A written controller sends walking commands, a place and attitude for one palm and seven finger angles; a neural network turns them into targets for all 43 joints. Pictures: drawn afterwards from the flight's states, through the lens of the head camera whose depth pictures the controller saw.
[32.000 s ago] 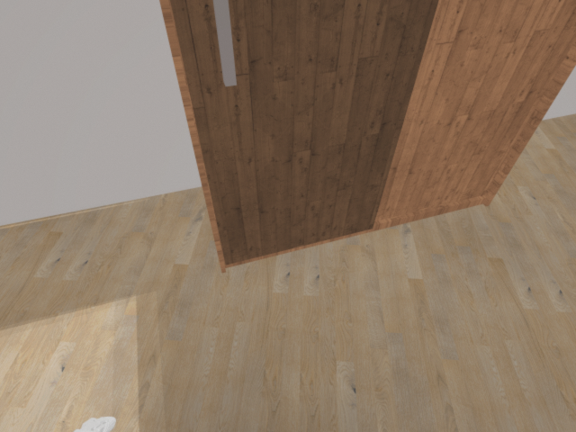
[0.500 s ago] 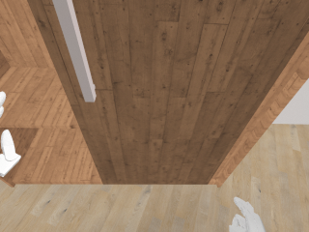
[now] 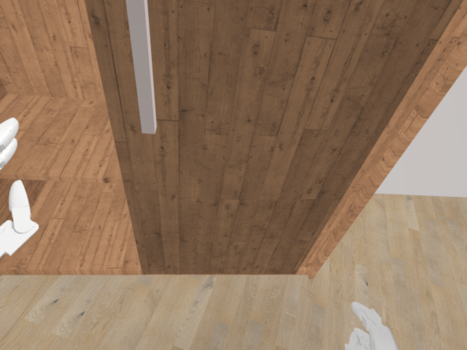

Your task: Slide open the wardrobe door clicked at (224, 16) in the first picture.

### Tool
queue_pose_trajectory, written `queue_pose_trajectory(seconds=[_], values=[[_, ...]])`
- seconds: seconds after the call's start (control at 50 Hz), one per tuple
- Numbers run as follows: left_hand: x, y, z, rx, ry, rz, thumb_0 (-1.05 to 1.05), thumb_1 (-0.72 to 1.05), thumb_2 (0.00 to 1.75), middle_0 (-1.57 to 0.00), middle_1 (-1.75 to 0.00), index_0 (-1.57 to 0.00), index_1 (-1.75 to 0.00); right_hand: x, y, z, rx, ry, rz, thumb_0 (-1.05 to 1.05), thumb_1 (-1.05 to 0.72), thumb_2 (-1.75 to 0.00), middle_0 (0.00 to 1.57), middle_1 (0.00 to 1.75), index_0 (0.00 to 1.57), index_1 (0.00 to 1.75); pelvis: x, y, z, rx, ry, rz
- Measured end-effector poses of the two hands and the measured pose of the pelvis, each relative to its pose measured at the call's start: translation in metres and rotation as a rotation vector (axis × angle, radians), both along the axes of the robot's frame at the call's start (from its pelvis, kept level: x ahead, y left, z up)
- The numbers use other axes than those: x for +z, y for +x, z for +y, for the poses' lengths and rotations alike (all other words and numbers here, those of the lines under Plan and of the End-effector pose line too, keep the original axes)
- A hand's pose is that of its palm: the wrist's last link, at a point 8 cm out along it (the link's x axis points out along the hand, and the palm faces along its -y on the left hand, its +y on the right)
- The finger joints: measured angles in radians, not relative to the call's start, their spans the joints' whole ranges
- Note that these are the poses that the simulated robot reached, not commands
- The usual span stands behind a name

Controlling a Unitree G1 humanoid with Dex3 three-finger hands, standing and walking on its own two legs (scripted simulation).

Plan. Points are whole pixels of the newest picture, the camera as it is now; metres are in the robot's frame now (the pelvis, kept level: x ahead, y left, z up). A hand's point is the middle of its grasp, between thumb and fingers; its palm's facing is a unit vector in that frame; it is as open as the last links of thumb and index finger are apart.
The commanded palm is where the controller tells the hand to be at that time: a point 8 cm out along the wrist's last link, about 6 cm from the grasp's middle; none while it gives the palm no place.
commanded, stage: step back with the hand held close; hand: left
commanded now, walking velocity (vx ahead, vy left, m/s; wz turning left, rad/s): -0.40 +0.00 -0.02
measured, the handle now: (144, 54) +0.55 +0.23 +0.24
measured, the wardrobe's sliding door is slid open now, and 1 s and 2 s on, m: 0.57 0.57 0.57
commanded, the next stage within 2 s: stop stepping back and stand still in 0.04 s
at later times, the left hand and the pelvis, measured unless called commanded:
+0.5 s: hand out of the picture +0.10 +0.35 +0.19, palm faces +0.35 -0.86 -0.38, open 7.4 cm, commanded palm +0.02 +0.39 +0.19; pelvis -0.13 +0.10 +0.02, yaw -2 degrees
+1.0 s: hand out of the picture -0.01 +0.40 +0.21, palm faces +0.45 -0.78 -0.44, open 7.4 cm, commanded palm -0.06 +0.45 +0.19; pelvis -0.21 +0.15 -0.02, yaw -2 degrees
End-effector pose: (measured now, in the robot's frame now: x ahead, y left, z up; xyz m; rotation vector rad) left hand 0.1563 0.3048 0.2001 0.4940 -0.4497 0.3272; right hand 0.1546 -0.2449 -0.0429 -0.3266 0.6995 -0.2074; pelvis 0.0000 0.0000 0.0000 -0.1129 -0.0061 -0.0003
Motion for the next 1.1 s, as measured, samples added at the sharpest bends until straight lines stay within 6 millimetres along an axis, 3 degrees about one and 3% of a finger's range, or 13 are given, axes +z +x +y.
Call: queue_pose_trajectory(seconds=[0.1,0.26,0.34,0.42,0.5,0.54,0.6,0.66,0.72,0.82,0.92,1.02,1.1], values=[[-0.006,-0.005,0.026,0.031,-0.021,0.061,0.01,0.89,0.89,-0.21,-0.30,-0.21,-0.31,0.004,-0.035,0.007,-0.019,-0.019,0.030,0.01,-0.91,-0.90,0.20,0.30,0.20,0.30,0.008,-0.032,0.014,-0.008,-0.018,0.012],[-0.007,-0.070,0.024,-0.099,0.032,0.036,0.01,0.89,0.89,-0.21,-0.30,-0.21,-0.31,-0.001,-0.086,0.038,-0.024,0.005,-0.001,0.01,-0.91,-0.90,0.20,0.30,0.20,0.30,-0.004,-0.075,0.042,-0.094,0.011,0.006],[-0.016,-0.071,0.055,-0.053,-0.053,-0.068,0.01,0.88,0.89,-0.21,-0.30,-0.22,-0.31,-0.010,-0.114,0.060,-0.060,-0.013,0.003,0.01,-0.91,-0.90,0.20,0.30,0.20,0.30,-0.014,-0.088,0.062,-0.061,0.015,-0.009],[-0.018,-0.063,0.086,0.034,-0.144,0.013,0.01,0.88,0.89,-0.21,-0.30,-0.21,-0.31,-0.004,-0.148,0.093,-0.067,0.054,0.027,0.01,-0.91,-0.90,0.20,0.30,0.20,0.30,0.007,-0.114,0.079,-0.061,0.026,-0.043],[0.005,-0.097,0.086,-0.018,-0.047,0.108,0.01,0.89,0.89,-0.21,-0.30,-0.21,-0.31,0.006,-0.175,0.120,-0.052,0.125,0.029,0.01,-0.90,-0.90,0.21,0.30,0.20,0.30,0.024,-0.128,0.098,-0.038,0.046,-0.020],[0.006,-0.123,0.082,-0.088,0.040,0.087,0.01,0.89,0.90,-0.20,-0.30,-0.20,-0.31,-0.005,-0.182,0.122,-0.061,0.127,0.026,0.01,-0.90,-0.90,0.21,0.31,0.21,0.30,0.008,-0.135,0.106,-0.081,0.114,-0.004],[0.007,-0.141,0.089,-0.152,0.125,-0.006,0.01,0.89,0.89,-0.21,-0.30,-0.21,-0.31,-0.022,-0.188,0.128,-0.027,0.061,0.052,0.01,-0.90,-0.90,0.21,0.31,0.20,0.30,-0.012,-0.147,0.121,-0.114,0.111,-0.016],[0.000,-0.137,0.113,-0.093,0.152,-0.123,0.00,0.88,0.89,-0.21,-0.30,-0.21,-0.31,-0.058,-0.191,0.131,-0.023,0.046,0.039,0.01,-0.90,-0.90,0.21,0.31,0.20,0.30,-0.043,-0.165,0.141,-0.070,0.051,-0.036],[-0.010,-0.132,0.136,0.005,0.105,-0.121,0.00,0.88,0.89,-0.21,-0.30,-0.21,-0.31,-0.072,-0.208,0.145,-0.074,0.129,0.050,0.01,-0.91,-0.90,0.20,0.30,0.20,0.30,-0.047,-0.181,0.139,-0.098,0.092,-0.085],[-0.019,-0.155,0.129,0.041,-0.003,-0.028,0.01,0.89,0.90,-0.21,-0.30,-0.21,-0.31,-0.065,-0.236,0.164,-0.038,0.203,0.072,0.01,-0.91,-0.90,0.20,0.30,0.20,0.30,-0.030,-0.190,0.131,-0.030,0.053,-0.099],[-0.002,-0.196,0.110,-0.047,0.017,-0.035,0.01,0.89,0.89,-0.21,-0.30,-0.21,-0.31,-0.047,-0.243,0.158,-0.008,0.119,0.121,0.01,-0.90,-0.90,0.21,0.31,0.20,0.30,-0.015,-0.197,0.141,-0.035,0.099,-0.061],[0.027,-0.204,0.140,0.032,0.152,-0.129,0.01,0.88,0.89,-0.22,-0.30,-0.22,-0.31,-0.041,-0.236,0.153,-0.037,0.081,0.043,0.01,-0.91,-0.90,0.20,0.30,0.20,0.30,-0.015,-0.210,0.152,-0.028,0.067,-0.055],[0.025,-0.201,0.166,0.164,0.075,-0.034,0.00,0.88,0.89,-0.21,-0.30,-0.21,-0.31,-0.024,-0.238,0.160,-0.036,0.144,0.013,0.01,-0.91,-0.90,0.20,0.30,0.20,0.30,0.005,-0.210,0.144,-0.019,0.069,-0.035]])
